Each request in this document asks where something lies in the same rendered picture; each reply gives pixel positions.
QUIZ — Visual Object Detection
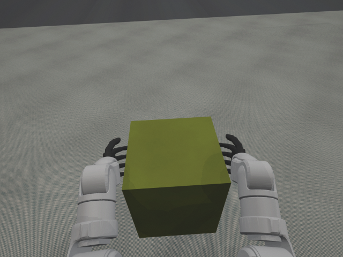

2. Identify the right robot hand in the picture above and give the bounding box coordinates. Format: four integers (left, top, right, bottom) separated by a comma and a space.
219, 134, 245, 174

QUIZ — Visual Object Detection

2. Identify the left robot hand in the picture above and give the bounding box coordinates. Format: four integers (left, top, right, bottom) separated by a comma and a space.
103, 138, 128, 177

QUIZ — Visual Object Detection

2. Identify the left robot forearm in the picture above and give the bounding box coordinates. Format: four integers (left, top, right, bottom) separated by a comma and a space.
67, 156, 121, 257

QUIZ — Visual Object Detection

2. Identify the robot right upper arm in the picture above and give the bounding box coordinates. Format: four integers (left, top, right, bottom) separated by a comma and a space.
237, 245, 293, 257

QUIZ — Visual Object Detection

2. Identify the right robot forearm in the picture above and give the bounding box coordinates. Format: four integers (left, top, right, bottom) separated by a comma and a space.
230, 153, 296, 257

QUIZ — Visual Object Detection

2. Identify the carton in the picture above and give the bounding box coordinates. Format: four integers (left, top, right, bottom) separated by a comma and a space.
122, 117, 231, 238

